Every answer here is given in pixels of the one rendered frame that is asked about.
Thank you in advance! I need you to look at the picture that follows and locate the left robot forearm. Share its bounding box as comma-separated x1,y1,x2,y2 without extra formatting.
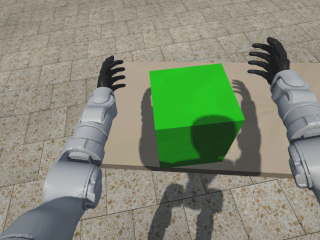
42,87,118,200

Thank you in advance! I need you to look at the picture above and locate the right robot hand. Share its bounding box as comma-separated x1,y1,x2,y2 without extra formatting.
247,37,290,86

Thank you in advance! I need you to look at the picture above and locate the left robot hand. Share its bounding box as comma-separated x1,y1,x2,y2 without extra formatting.
97,55,126,92

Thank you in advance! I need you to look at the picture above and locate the carton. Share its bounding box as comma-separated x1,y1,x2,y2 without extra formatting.
149,63,245,169

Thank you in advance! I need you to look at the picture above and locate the right robot upper arm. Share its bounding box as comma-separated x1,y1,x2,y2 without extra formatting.
288,137,320,206

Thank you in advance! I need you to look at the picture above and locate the left robot upper arm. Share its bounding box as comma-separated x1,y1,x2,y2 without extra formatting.
0,160,102,240

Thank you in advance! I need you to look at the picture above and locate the right robot forearm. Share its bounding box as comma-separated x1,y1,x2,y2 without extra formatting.
270,69,320,145

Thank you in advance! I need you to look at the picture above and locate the table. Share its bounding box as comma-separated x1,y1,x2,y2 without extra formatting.
99,62,320,179

